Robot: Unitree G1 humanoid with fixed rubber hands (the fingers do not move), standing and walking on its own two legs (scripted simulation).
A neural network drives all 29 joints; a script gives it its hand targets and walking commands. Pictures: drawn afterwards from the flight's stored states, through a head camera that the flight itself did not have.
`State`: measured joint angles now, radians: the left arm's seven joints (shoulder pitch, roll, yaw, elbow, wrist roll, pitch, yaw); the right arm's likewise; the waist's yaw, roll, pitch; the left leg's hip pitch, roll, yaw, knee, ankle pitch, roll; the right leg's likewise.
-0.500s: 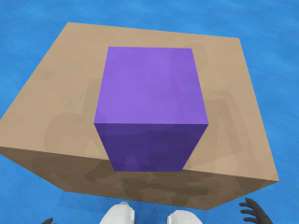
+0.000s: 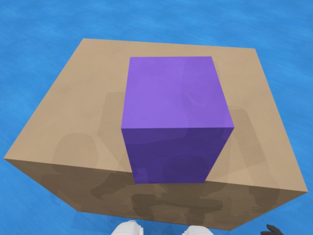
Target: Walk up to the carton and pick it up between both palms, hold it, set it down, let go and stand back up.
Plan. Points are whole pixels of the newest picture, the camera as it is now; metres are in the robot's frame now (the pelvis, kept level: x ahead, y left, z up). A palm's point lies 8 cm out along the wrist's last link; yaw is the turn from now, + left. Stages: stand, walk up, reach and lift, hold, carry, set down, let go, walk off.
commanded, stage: walk up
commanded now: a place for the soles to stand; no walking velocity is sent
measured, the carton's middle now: (170, 125) +0.35 -0.03 +0.08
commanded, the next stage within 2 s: stand in 1.28 s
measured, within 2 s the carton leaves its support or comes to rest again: neither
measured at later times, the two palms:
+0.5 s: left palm out of the picture +0.08 +0.31 -0.10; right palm out of the picture +0.03 -0.29 -0.10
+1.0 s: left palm out of the picture +0.11 +0.30 -0.09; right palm out of the picture +0.06 -0.30 -0.08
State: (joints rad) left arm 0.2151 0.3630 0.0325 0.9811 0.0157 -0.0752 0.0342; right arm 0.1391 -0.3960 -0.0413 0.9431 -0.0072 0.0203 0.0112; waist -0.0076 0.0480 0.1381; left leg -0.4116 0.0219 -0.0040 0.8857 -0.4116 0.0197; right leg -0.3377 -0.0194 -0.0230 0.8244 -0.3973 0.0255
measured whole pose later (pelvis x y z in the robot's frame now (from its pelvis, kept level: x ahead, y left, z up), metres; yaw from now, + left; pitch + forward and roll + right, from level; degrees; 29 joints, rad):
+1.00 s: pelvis -0.02 +0.02 +0.03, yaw -5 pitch -4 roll +0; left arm 0.01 0.35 0.01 1.07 -0.01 0.00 0.01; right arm 0.01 -0.37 -0.03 1.05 0.01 0.01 0.01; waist 0.00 -0.01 0.18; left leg -0.31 0.00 0.07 0.59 -0.21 0.04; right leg -0.29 -0.01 0.00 0.62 -0.26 0.01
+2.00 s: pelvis -0.03 +0.03 +0.05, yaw -3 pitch -3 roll +0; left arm 0.08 0.31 0.01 1.16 0.00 -0.02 -0.01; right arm 0.04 -0.33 -0.01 1.11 0.00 -0.02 0.01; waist 0.01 0.00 0.08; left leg -0.10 -0.01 0.02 0.40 -0.24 0.02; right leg -0.18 -0.01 0.00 0.39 -0.16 0.01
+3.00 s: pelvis -0.03 +0.02 +0.03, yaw -2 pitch -2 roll -1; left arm 0.02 0.29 0.04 0.75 0.01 0.40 0.03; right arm 0.02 -0.27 -0.12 1.01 -0.08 -0.04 0.08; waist -0.01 -0.02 0.15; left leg -0.22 0.02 0.02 0.62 -0.36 0.00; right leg -0.29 0.00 -0.02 0.58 -0.26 0.00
